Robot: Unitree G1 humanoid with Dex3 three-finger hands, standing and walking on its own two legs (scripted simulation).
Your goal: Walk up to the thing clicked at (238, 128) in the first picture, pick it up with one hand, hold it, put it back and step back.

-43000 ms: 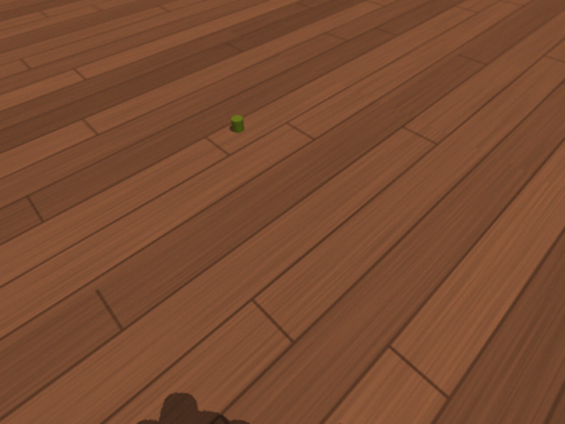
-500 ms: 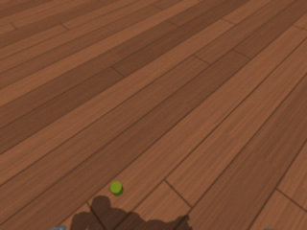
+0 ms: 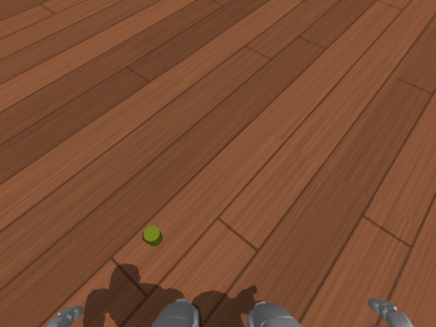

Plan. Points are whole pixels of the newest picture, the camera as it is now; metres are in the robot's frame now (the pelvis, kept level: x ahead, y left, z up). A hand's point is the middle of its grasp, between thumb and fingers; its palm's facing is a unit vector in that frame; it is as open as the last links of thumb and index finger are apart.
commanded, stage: step back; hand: left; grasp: from above
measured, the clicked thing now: (153, 236) +0.48 +0.30 -0.72
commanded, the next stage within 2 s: none
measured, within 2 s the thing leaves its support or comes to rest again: neither
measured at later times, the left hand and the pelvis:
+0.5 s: hand out of the picture -0.02 +0.25 -0.14, palm faces +0.07 -0.92 -0.38, open 7.4 cm; pelvis -0.14 -0.02 +0.00, yaw +6 degrees
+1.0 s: hand out of the picture -0.25 +0.21 -0.13, palm faces +0.05 -0.90 -0.43, open 7.4 cm; pelvis -0.31 -0.06 +0.00, yaw +4 degrees
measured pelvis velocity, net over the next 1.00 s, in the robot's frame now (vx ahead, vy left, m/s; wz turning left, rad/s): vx -0.31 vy -0.06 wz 0.06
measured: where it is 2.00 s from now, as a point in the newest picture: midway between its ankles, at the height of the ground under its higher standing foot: outside the picture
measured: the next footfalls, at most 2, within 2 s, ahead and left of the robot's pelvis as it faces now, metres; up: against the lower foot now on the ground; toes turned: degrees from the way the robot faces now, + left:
right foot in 0.06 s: +0.01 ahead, -0.14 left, +0.00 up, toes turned +2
left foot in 0.42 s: -0.11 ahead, +0.09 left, +0.00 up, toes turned +3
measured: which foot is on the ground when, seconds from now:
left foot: down 0.00-0.10, up 0.12-0.40, down 0.42-0.82, up 0.84-1.00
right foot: up 0.00-0.04, down 0.06-0.44, up 0.46-0.76, down 0.78-1.00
